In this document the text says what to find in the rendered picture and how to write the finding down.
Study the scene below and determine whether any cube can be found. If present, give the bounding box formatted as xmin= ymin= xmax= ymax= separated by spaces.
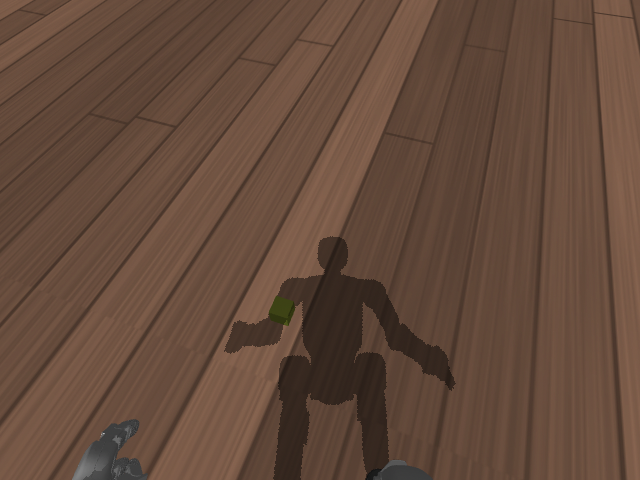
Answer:
xmin=269 ymin=296 xmax=295 ymax=326

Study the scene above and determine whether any left robot hand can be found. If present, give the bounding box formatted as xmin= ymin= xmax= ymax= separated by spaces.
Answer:
xmin=72 ymin=419 xmax=148 ymax=480

